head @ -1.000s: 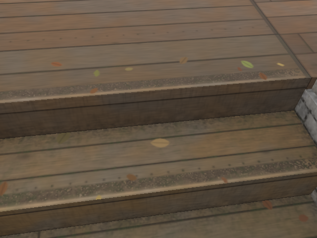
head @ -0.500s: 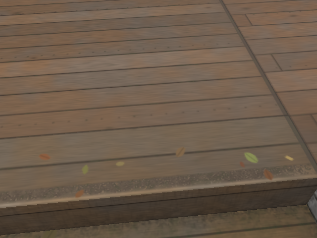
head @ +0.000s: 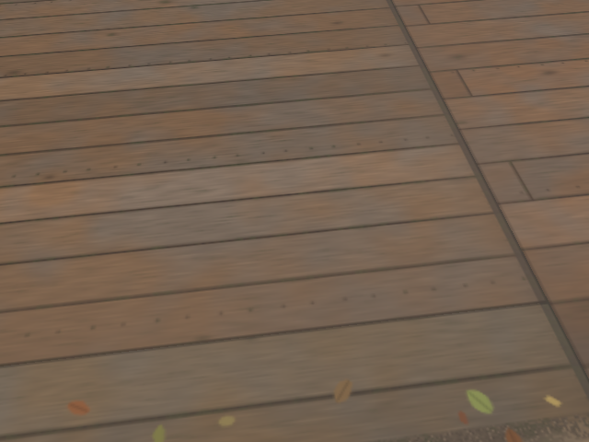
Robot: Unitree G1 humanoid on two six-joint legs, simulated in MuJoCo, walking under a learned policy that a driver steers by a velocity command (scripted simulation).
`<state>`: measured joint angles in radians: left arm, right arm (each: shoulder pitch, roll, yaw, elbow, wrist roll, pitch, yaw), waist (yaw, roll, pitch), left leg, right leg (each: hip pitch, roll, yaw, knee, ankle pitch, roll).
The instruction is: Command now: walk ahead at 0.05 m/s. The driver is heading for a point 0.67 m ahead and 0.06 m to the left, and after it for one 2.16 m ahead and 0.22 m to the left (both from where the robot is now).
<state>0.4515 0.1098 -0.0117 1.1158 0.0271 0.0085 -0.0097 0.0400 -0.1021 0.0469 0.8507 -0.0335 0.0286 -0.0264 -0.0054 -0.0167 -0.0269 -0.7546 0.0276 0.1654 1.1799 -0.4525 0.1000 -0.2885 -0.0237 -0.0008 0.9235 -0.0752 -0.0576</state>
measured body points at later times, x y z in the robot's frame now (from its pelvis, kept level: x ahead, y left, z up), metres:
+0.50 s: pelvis +0.06 -0.08 +0.04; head +0.05 -0.10 +0.49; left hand +0.14 +0.15 -0.09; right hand +0.11 -0.31 -0.11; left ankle +0.10 +0.09 -0.64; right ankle +0.05 -0.26 -0.57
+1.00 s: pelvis +0.09 -0.21 +0.08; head +0.08 -0.20 +0.53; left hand +0.34 -0.01 +0.05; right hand +0.08 -0.43 -0.06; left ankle +0.08 -0.11 -0.63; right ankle +0.10 -0.35 -0.43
